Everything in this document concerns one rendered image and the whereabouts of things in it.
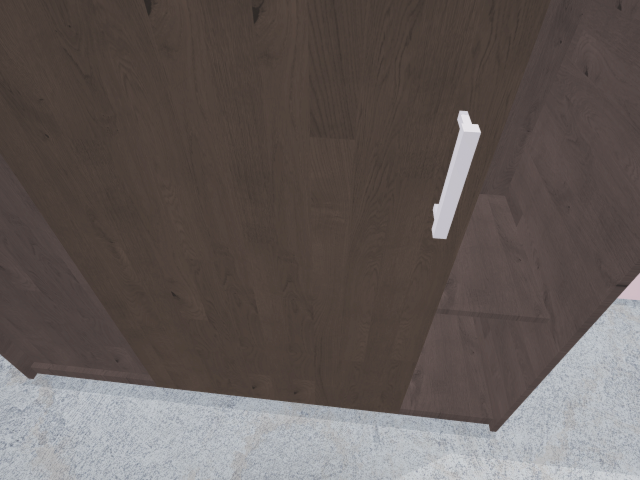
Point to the handle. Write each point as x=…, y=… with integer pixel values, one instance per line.
x=463, y=153

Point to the wardrobe door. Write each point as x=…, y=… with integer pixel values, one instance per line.
x=248, y=186
x=47, y=308

